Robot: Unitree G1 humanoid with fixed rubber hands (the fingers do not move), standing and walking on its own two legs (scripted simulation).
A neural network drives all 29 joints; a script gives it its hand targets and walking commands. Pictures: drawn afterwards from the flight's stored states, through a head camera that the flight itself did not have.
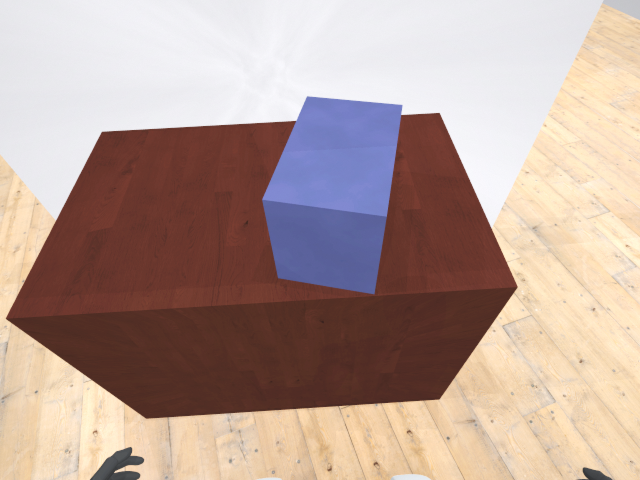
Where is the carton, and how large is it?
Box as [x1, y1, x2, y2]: [262, 96, 402, 293]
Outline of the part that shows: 307,96 262,199 277,275 280,278 374,293 402,105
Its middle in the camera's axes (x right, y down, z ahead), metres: +0.04 -0.09 +0.69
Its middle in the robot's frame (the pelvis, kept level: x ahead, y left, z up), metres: +0.57 -0.01 -0.01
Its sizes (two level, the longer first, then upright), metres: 0.276 0.176 0.201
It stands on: a pedestal, 0.64 m high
